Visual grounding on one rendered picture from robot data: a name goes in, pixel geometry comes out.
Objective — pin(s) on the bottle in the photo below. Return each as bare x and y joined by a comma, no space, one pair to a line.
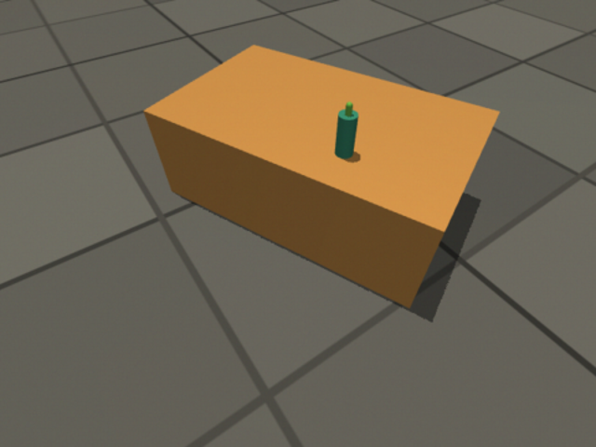
346,131

